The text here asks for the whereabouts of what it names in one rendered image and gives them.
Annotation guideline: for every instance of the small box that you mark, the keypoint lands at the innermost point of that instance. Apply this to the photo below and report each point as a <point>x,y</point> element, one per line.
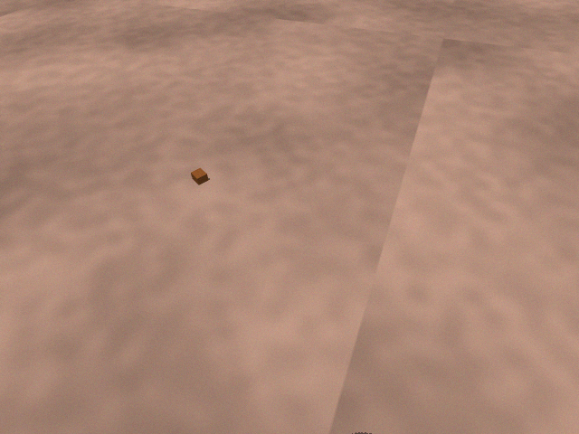
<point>199,176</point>

